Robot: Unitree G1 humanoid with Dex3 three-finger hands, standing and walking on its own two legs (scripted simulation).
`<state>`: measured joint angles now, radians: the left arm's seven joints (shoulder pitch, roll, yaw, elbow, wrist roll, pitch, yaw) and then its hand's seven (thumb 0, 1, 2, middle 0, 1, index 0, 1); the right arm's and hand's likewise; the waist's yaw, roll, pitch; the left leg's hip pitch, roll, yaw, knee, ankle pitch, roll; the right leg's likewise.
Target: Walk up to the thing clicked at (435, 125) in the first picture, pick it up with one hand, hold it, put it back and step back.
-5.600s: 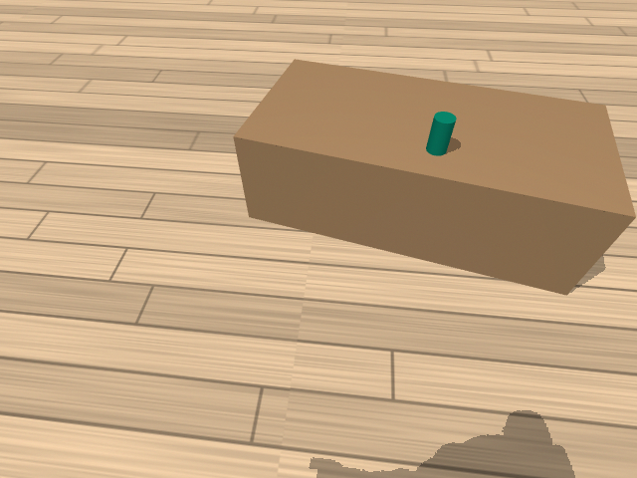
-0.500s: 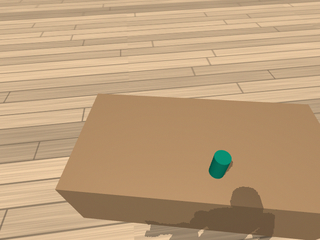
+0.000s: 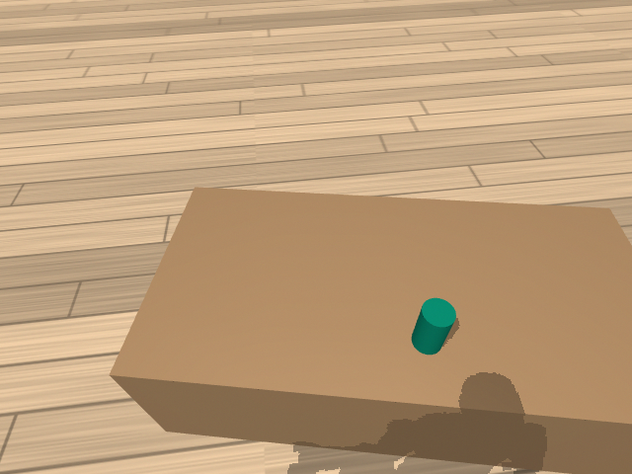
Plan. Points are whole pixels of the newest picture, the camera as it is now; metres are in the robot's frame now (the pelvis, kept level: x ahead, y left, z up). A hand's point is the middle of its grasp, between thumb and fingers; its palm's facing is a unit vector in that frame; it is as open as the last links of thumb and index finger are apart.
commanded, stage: stand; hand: right
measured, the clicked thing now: (432, 327) +0.48 -0.23 -0.30
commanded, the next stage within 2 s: go down in 1.40 s
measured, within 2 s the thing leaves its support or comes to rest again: neither
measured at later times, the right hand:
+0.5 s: hand out of the picture +0.05 -0.26 -0.16, palm faces -0.04 +0.94 -0.33, open 7.4 cm
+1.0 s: hand out of the picture +0.07 -0.26 -0.16, palm faces -0.04 +0.94 -0.33, open 7.4 cm
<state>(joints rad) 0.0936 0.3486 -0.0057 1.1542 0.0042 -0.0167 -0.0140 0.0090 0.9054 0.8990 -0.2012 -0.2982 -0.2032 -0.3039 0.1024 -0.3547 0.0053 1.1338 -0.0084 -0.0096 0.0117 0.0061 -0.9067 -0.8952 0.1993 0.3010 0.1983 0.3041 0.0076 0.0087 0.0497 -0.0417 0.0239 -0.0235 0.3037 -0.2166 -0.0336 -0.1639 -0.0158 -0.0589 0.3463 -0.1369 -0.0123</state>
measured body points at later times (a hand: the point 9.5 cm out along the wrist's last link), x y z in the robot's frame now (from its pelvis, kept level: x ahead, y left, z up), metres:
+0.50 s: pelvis +0.00 -0.01 +0.00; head +0.01 -0.01 +0.45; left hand +0.07 +0.30 -0.13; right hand +0.05 -0.31 -0.14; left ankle -0.03 +0.14 -0.75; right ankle +0.03 -0.11 -0.75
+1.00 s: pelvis +0.01 +0.00 +0.00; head +0.01 -0.01 +0.45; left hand +0.09 +0.30 -0.13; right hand +0.07 -0.31 -0.14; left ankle -0.03 +0.14 -0.75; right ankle +0.04 -0.11 -0.75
